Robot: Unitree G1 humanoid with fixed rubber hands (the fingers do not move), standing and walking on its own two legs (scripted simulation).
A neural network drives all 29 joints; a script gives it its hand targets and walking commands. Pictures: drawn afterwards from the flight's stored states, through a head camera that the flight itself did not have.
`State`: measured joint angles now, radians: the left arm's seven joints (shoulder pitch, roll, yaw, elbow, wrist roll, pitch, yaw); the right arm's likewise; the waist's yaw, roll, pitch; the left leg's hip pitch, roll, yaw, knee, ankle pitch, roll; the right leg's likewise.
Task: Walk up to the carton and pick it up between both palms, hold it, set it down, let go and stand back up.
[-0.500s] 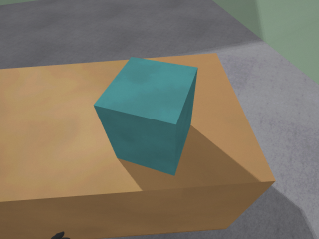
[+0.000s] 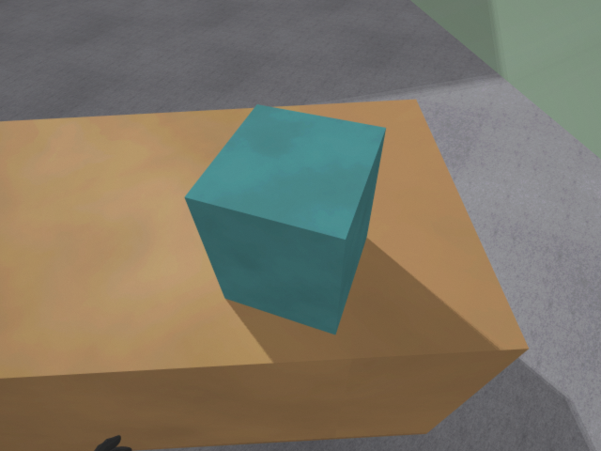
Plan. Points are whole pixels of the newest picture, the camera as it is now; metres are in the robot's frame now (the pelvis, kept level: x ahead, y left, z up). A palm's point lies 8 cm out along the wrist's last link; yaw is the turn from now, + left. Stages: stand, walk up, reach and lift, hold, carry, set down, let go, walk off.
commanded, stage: walk up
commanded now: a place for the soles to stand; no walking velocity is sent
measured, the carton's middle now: (297, 221) +0.46 +0.03 +0.03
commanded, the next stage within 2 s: none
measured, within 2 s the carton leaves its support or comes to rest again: neither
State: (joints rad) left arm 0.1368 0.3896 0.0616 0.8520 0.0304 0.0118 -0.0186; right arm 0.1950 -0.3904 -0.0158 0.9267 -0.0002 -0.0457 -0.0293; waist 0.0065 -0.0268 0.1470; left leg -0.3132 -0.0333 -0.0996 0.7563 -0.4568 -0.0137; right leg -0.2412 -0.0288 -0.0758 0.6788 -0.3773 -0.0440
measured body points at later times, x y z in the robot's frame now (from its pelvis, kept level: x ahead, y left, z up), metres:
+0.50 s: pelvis +0.00 +0.01 +0.00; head +0.04 +0.00 +0.45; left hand +0.12 +0.33 -0.10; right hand +0.09 -0.30 -0.12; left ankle +0.01 +0.17 -0.70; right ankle +0.00 -0.09 -0.72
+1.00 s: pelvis +0.00 +0.02 +0.00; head +0.04 +0.03 +0.44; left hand +0.12 +0.34 -0.11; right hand +0.10 -0.29 -0.12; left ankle +0.01 +0.17 -0.72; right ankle +0.00 -0.09 -0.72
